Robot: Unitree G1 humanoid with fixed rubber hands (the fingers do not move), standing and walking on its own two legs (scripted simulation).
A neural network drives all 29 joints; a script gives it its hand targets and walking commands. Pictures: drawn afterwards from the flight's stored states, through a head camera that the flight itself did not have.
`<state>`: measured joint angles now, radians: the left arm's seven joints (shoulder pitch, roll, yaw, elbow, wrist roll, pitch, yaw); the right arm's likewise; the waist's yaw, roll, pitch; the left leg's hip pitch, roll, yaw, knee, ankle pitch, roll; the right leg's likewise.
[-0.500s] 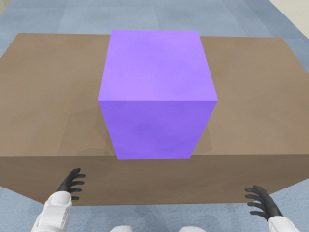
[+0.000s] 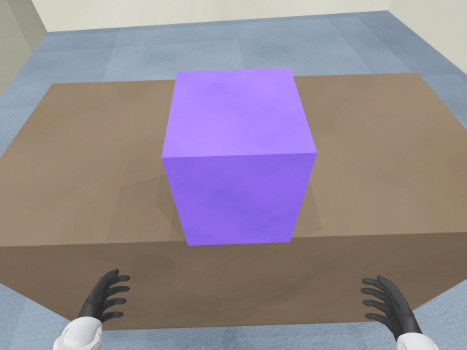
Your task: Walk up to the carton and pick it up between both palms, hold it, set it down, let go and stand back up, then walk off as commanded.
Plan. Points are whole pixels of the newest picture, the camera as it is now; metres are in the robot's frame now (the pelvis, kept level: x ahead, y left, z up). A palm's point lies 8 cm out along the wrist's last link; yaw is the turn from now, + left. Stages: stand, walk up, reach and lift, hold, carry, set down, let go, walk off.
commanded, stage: reach and lift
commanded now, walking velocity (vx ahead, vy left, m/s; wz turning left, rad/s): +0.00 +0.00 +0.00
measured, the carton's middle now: (236, 161) +0.41 +0.03 +0.09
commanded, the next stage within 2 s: none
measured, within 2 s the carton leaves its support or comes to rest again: neither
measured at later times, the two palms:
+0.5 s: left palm (96, 299) +0.17 +0.23 +0.03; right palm (404, 292) +0.20 -0.22 +0.04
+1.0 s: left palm (93, 263) +0.20 +0.22 +0.09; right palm (398, 264) +0.21 -0.19 +0.10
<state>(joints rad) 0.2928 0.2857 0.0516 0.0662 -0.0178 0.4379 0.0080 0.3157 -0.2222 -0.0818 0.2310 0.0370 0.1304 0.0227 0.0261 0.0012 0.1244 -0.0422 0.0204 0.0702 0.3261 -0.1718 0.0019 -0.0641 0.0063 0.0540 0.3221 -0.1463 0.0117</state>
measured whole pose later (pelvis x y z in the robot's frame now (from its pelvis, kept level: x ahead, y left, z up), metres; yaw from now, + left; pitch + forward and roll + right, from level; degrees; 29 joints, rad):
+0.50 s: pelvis +0.01 -0.03 +0.00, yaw +1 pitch -5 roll +0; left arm 0.33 0.32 0.09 -0.19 -0.16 0.44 0.00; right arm 0.43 -0.15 -0.03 -0.25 0.15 0.32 -0.07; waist 0.07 -0.02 0.09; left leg -0.03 0.05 0.06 0.25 -0.13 -0.03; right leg -0.06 0.03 0.03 0.29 -0.14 -0.02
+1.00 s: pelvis +0.03 +0.00 +0.00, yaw +0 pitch -5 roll -1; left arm 0.46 0.29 0.05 -0.59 -0.21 0.42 0.03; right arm 0.52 -0.21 -0.04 -0.52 0.28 0.26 -0.10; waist 0.06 -0.03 0.10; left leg 0.00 0.03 0.08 0.27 -0.19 0.00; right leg 0.01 0.02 0.06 0.20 -0.13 0.00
